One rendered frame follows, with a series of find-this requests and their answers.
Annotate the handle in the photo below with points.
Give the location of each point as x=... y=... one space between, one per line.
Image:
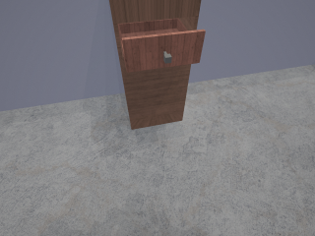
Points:
x=167 y=57

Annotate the cabinet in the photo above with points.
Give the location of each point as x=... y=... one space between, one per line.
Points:
x=155 y=96

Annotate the drawer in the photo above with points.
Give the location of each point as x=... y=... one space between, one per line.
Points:
x=143 y=44

